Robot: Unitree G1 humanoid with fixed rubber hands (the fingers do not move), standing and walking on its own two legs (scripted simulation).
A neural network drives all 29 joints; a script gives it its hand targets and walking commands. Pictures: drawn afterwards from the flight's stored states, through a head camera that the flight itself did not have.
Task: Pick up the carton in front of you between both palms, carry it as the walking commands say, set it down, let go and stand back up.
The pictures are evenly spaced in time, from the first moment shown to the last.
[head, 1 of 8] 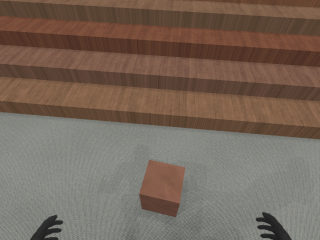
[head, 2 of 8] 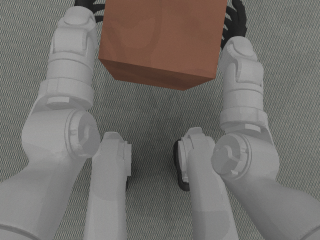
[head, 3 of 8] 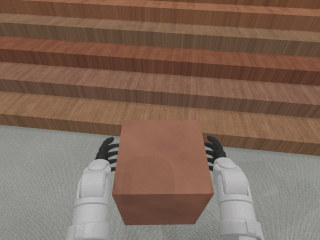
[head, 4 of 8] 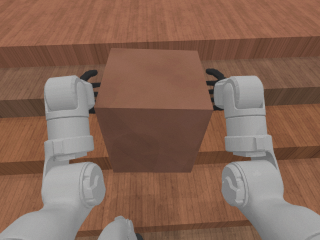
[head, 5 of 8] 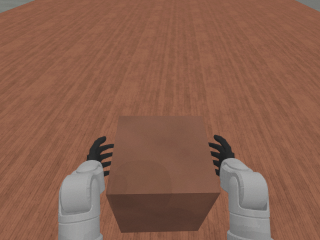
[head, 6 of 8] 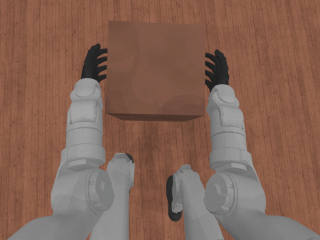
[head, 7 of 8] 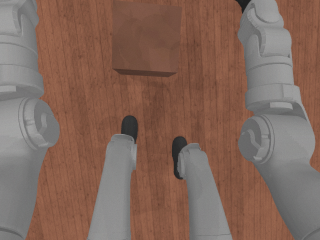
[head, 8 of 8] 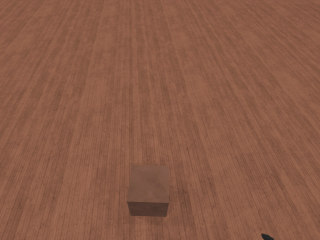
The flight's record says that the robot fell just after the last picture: no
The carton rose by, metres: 1.91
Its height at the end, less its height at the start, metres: +1.14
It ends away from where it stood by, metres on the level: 4.32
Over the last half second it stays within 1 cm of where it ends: yes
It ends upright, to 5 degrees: yes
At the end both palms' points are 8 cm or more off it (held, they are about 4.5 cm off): yes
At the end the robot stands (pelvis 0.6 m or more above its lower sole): yes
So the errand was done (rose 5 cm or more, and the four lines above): yes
